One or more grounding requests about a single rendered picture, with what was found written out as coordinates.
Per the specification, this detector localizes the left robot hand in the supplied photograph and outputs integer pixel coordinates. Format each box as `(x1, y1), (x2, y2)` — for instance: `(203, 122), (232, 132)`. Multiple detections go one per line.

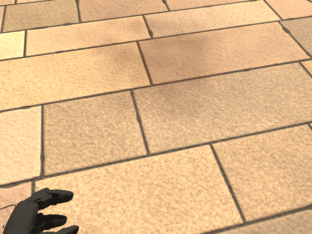
(3, 187), (79, 234)

